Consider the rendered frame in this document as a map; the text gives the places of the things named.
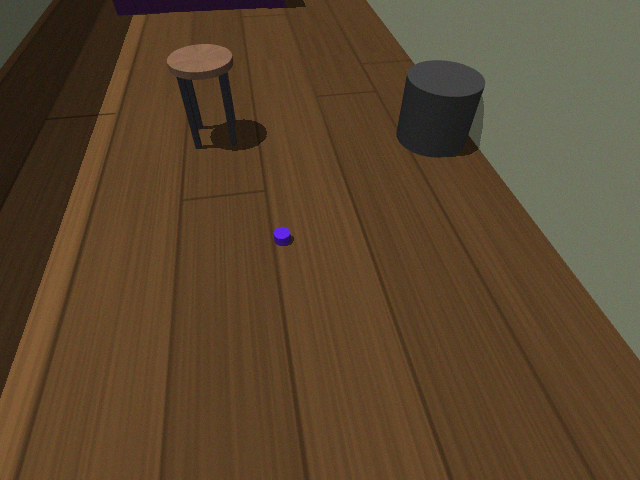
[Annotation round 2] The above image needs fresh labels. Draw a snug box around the sofa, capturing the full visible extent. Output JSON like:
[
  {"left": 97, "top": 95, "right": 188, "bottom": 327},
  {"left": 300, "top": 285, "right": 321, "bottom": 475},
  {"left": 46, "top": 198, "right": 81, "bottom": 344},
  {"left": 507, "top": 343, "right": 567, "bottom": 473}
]
[{"left": 112, "top": 0, "right": 285, "bottom": 16}]

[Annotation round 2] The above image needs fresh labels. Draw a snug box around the stool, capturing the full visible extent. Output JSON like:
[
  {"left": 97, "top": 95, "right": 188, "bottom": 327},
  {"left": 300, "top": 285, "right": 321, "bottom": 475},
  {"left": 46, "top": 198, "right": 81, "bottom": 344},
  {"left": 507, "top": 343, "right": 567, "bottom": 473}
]
[{"left": 167, "top": 44, "right": 237, "bottom": 149}]

